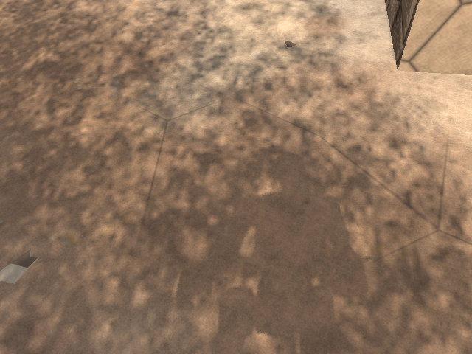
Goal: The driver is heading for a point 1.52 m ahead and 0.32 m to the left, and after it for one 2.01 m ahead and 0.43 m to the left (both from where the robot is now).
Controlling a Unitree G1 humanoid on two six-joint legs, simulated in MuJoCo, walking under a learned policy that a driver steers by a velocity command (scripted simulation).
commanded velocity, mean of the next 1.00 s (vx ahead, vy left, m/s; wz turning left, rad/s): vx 0.01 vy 0.00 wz -0.02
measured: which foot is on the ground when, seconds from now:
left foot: down 0.00-1.00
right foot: down 0.00-1.00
